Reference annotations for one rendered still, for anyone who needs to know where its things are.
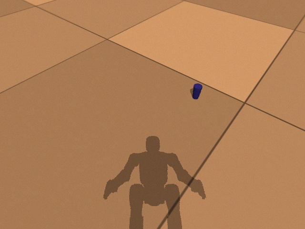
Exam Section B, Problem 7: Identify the cup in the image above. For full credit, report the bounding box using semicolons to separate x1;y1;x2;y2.
193;83;203;99

